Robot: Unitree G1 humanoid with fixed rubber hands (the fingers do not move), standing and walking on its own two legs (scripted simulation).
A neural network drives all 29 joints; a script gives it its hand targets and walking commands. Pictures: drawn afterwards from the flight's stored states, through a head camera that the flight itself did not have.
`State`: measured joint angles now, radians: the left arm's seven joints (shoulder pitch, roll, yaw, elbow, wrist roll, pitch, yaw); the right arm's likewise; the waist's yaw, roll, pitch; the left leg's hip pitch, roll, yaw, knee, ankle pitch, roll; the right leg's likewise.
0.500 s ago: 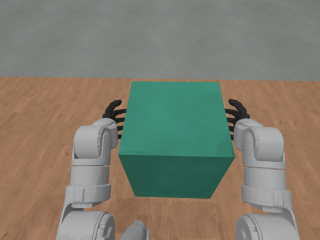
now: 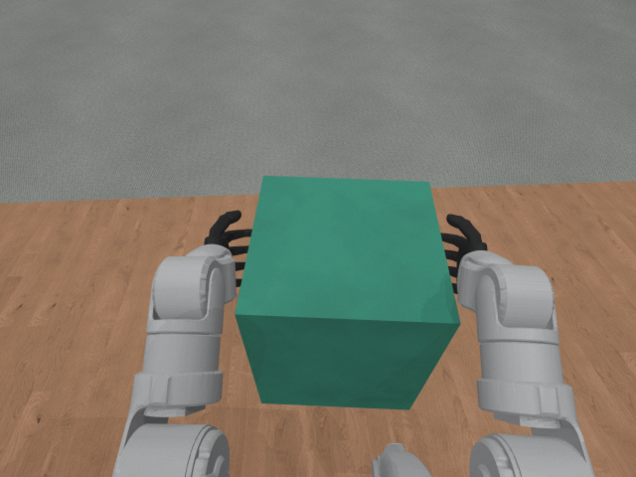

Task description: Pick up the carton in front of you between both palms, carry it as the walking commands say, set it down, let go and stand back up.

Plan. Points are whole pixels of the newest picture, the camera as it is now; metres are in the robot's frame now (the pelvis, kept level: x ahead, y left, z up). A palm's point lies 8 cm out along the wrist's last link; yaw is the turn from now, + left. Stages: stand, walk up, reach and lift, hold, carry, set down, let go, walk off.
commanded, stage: carry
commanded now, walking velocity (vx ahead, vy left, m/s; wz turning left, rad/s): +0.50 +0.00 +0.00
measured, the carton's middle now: (340, 299) +0.36 -0.02 +0.01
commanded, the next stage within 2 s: none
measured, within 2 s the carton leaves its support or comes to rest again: neither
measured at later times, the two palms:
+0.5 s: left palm (238, 130) +0.64 +0.14 +0.07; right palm (413, 121) +0.67 -0.16 +0.07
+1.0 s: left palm (249, 70) +0.95 +0.15 +0.02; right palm (381, 72) +0.94 -0.15 +0.02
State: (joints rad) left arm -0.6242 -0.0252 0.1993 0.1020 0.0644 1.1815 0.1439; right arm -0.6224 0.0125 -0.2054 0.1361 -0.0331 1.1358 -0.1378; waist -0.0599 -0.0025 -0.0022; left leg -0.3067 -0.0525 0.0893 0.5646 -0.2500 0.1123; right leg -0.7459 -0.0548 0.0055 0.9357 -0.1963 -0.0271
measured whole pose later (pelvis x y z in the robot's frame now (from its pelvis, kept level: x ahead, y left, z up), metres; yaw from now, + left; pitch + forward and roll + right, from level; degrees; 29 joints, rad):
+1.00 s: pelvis +0.58 +0.02 -0.07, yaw +0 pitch +6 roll -1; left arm -0.64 -0.02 0.19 0.10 0.05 1.18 0.15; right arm -0.62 0.01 -0.21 0.10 -0.03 1.15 -0.14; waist -0.05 -0.01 0.00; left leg -0.35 -0.05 0.10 0.59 -0.23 0.12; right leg -0.75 -0.05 0.00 1.01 -0.26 -0.02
